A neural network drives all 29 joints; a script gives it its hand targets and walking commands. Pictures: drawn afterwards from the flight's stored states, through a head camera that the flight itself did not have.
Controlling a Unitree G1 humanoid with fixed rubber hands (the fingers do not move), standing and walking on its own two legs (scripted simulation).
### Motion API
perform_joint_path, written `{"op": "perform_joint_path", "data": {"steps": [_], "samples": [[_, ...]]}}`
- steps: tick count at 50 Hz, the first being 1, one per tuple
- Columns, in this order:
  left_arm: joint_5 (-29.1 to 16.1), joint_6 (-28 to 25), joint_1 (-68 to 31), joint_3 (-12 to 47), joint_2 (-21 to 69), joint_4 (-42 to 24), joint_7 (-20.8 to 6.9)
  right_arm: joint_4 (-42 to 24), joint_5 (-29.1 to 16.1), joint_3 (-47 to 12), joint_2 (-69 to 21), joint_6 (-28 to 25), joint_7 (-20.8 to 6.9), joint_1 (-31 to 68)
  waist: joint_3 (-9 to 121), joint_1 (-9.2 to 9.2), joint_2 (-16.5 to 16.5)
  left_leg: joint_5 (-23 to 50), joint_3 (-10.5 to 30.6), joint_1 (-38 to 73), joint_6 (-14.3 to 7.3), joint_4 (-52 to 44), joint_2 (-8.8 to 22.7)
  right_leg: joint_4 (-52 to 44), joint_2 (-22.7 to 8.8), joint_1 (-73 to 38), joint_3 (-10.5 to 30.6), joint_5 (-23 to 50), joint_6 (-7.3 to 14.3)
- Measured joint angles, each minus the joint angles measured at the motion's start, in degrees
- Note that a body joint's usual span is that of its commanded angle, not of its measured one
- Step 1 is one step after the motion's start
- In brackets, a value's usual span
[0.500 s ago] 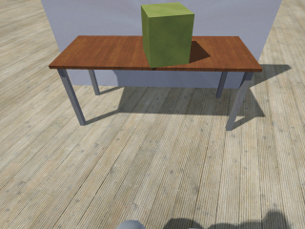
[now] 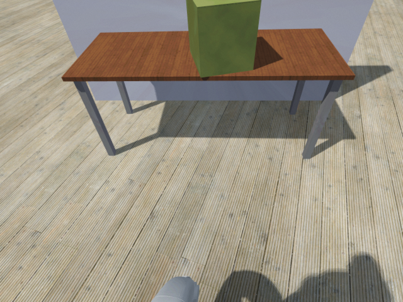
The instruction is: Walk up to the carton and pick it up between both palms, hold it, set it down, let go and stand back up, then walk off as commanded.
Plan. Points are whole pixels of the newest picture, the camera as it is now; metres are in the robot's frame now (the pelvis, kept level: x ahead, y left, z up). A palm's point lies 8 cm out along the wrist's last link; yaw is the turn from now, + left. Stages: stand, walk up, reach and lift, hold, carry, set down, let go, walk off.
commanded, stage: walk off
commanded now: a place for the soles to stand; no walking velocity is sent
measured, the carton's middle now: (219, 29) +1.25 +0.02 +0.03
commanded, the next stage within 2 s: stand in 1.86 s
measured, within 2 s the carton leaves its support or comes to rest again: neither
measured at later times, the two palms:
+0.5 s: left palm (61, 285) +0.18 +0.37 -0.16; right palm (347, 297) +0.20 -0.28 -0.14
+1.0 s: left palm (113, 232) +0.31 +0.28 -0.14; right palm out of the picture +0.17 -0.35 -0.16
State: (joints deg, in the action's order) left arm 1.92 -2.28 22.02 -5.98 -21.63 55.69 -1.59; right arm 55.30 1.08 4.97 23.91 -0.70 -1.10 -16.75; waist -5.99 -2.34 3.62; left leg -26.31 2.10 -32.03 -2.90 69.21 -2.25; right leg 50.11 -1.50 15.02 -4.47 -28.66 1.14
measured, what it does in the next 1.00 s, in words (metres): walks ahead: left foot, then right foot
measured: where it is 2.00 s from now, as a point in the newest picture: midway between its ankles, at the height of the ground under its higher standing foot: outside the picture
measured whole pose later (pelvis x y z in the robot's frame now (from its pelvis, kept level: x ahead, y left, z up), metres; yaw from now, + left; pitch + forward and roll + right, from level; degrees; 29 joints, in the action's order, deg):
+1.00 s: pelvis +0.13 -0.03 -0.04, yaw -3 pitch -2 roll +1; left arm 1.4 0.8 -2.2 -5.7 -25.6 47.6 -1.3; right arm 52.0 1.5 2.1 21.6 -3.6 4.2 -8.6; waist -18.9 1.3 -1.7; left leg -34.1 4.7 -28.6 3.6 65.1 3.3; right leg 66.7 2.8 30.4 3.1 -34.2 1.6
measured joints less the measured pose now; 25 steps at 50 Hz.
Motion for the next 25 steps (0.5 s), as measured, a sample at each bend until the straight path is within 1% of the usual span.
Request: {"op": "perform_joint_path", "data": {"steps": [2,4,8,9,10,11,12,13,14,16,17,19,21,23,25], "samples": [[-0.32,-0.03,1.09,0.43,0.47,1.39,0.1,-0.55,-0.16,0.03,0.42,-0.44,-0.21,0.12,-0.21,-0.2,0.62,2.76,-0.23,-0.93,0.31,-0.21,1.76,-1.59,-0.26,-2.4,-0.76,-0.27,-0.46],[-0.35,0.04,2.0,0.67,0.75,2.35,-0.11,-0.73,-0.08,0.03,0.86,-0.77,-0.34,0.48,-0.33,-0.51,0.56,5.2,-0.76,-1.05,0.61,-2.69,3.56,-2.44,-0.95,-4.42,-1.05,-1.06,-0.84],[-0.22,0.89,2.11,1.09,0.88,3.16,-0.63,-0.35,0.04,0.18,1.71,-1.31,-0.26,1.77,-0.79,-0.82,-0.3,6.03,-1.52,1.43,0.58,-13.83,6.38,-2.25,-2.95,-7.5,-1.79,-3.85,-2.37],[-0.17,1.3,1.71,1.17,0.84,3.22,-0.74,-0.2,0.05,0.22,1.91,-1.57,-0.11,2.11,-0.94,-0.88,-0.58,5.77,-1.72,2.69,0.35,-17.31,6.72,-1.58,-3.49,-7.94,-1.96,-4.91,-2.91],[-0.14,1.8,1.12,1.24,0.76,3.23,-0.82,-0.09,0.08,0.28,2.07,-1.95,0.16,2.48,-1.23,-0.92,-1.07,7.82,-2.11,4.0,0.73,-20.32,6.75,-0.43,-4.2,-8.17,-1.94,-6.21,-3.49],[-0.13,2.31,0.13,1.26,0.56,3.29,-0.84,-0.03,0.09,0.4,1.91,-2.43,0.59,3.19,-2.18,-1.05,-2.33,12.32,-3.08,4.53,1.99,-20.61,6.08,1.57,-5.38,-8.13,-1.13,-7.72,-3.59],[-0.11,2.77,-1.22,1.22,0.42,3.39,-0.77,-0.29,0.2,0.52,1.59,-2.97,1.13,4.09,-3.56,-1.3,-3.89,12.6,-4.34,4.74,2.88,-19.2,5.19,4.95,-6.44,-7.21,0.95,-8.62,-2.95],[-0.15,3.16,-2.8,1.18,0.54,3.3,-0.61,-0.94,0.34,0.57,1.45,-3.59,1.64,4.83,-4.75,-1.41,-4.62,11.22,-5.06,4.4,3.27,-17.38,4.85,9.34,-6.09,-5.22,3.81,-6.81,-1.93],[-0.2,3.45,-4.63,1.08,0.72,3.02,-0.45,-1.47,0.19,0.52,1.36,-4.24,2.02,5.49,-5.75,-1.33,-4.65,9.66,-5.12,3.69,3.32,-15.67,4.97,13.78,-4.56,-2.77,6.51,-6.16,-0.99],[-0.16,3.6,-8.82,0.7,0.4,2.05,-0.23,-1.42,0.08,0.19,0.73,-5.1,2.44,6.96,-7.93,-1.11,-4.96,7.9,-4.82,2.72,2.95,-13.86,5.2,20.13,-1.58,1.9,9.96,-5.59,0.54],[-0.15,3.45,-10.83,0.39,-0.16,1.35,-0.19,-1.15,0.28,-0.13,0.11,-5.15,2.66,7.78,-9.05,-1.1,-5.74,7.73,-4.99,2.56,2.9,-13.71,5.14,21.94,-0.83,4.15,11.02,-4.37,0.99],[-0.16,3.07,-13.99,-0.36,-1.7,-0.48,-0.25,-0.95,0.6,-0.87,-1.35,-4.78,3.07,9.31,-11.05,-1.08,-7.86,7.73,-5.77,2.4,3.23,-13.78,5.03,22.78,-0.57,8.25,11.65,-1.91,1.3],[-0.12,2.98,-15.93,-0.99,-3.27,-2.51,-0.24,-1.33,0.83,-1.42,-2.6,-4.31,3.36,10.67,-12.69,-1.01,-9.58,7.32,-6.65,2.06,3.68,-13.26,5.47,21.17,-0.61,11.68,11.11,-0.78,1.05],[0.12,3.29,-17.15,-1.45,-4.53,-4.18,-0.36,-2.23,1.09,-1.64,-3.27,-3.9,3.54,11.68,-14.06,-0.81,-10.42,6.46,-7.43,1.43,4.2,-11.97,6.46,18.35,-0.75,14.26,9.94,-1.1,0.9],[0.4,3.86,-18.12,-1.75,-5.28,-5.47,-0.9,-3.4,1.25,-1.59,-3.12,-3.38,3.75,12.28,-15.29,-0.51,-10.25,5.35,-7.96,0.46,4.85,-10.03,7.74,15.88,-1.0,16.01,8.74,-2.01,0.82]]}}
